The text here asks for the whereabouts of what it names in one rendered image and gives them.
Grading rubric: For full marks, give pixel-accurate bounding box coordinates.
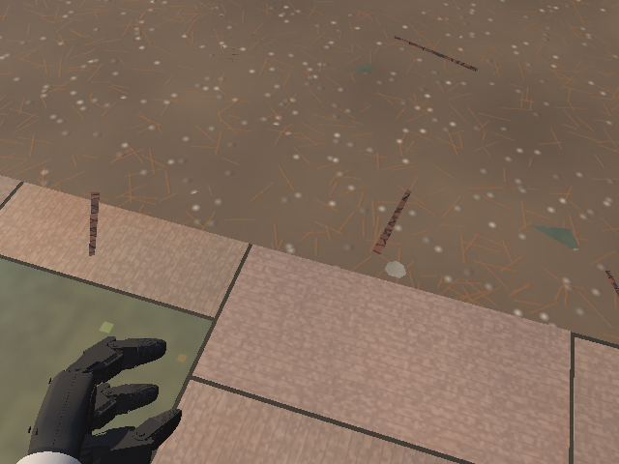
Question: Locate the left robot hand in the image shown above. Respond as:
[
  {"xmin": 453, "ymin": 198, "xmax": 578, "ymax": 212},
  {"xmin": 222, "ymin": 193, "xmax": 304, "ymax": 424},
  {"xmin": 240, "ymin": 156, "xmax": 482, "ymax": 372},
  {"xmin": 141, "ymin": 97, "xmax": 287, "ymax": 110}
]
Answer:
[{"xmin": 27, "ymin": 336, "xmax": 182, "ymax": 464}]

